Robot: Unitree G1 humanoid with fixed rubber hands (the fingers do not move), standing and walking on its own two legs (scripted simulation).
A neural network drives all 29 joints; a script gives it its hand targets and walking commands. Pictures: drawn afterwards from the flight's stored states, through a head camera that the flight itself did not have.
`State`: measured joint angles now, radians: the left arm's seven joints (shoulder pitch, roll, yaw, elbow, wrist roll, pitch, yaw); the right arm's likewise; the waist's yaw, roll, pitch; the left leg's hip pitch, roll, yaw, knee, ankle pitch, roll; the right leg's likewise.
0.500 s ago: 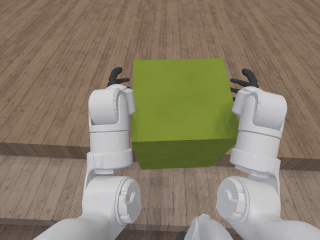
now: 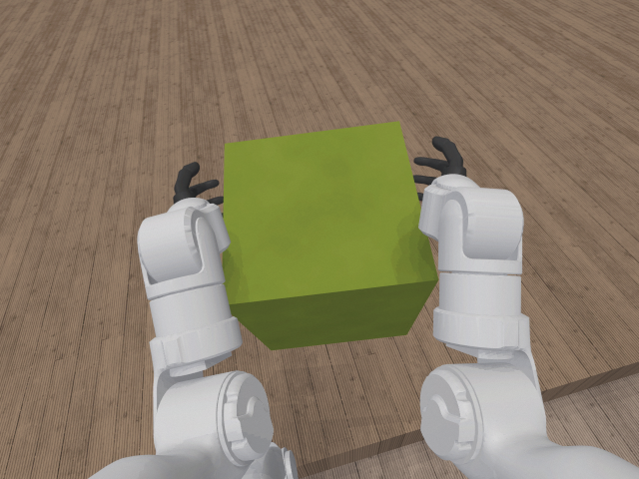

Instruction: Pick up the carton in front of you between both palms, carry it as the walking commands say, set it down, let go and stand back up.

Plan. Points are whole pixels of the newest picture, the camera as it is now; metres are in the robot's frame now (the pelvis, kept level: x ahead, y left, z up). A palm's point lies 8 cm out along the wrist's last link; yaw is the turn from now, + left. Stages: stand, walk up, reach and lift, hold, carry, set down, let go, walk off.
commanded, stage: carry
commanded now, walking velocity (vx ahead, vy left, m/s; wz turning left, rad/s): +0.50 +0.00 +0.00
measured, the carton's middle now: (326, 251) +0.38 -0.03 +0.06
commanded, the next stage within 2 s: none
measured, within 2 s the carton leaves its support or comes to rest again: neither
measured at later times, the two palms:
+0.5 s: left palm out of the picture +0.67 +0.17 +0.31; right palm out of the picture +0.71 -0.11 +0.32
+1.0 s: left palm out of the picture +1.02 +0.14 +0.42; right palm out of the picture +1.03 -0.14 +0.42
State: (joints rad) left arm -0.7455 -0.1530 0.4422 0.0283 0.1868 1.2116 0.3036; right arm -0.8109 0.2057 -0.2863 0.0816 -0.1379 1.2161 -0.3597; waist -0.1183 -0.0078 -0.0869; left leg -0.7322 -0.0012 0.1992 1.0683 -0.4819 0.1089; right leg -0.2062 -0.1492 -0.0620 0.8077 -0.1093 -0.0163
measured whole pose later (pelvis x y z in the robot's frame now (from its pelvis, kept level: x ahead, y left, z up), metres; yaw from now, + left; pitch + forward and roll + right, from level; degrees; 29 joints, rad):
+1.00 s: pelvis +0.67 +0.00 +0.22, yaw +0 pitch +4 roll +0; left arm -0.82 -0.19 0.40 0.08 0.18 1.24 0.32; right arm -0.87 0.15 -0.39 0.09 -0.18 1.27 -0.33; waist 0.03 0.03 -0.14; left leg -0.64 0.06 0.13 0.53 0.05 0.04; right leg 0.00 0.02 -0.08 0.40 -0.47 -0.04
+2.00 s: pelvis +1.31 -0.01 +0.22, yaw -1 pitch +3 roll +0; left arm -0.21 -0.14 0.08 -0.31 0.10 1.26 0.28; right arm -0.23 0.15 -0.04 -0.29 -0.09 1.23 -0.25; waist 0.00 -0.04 -0.10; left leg -0.46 0.06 0.24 0.50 -0.10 0.07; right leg -0.22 -0.08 -0.08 0.92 -0.52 0.04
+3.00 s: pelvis +1.43 -0.04 +0.23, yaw -1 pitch +2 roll +0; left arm -0.16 -0.14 0.04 -0.32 0.09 1.26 0.27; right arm -0.18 0.14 -0.03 -0.33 -0.09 1.25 -0.25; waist 0.00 -0.01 -0.17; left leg -0.25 0.10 0.20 0.53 -0.30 -0.01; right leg -0.26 -0.06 -0.16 0.53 -0.31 -0.01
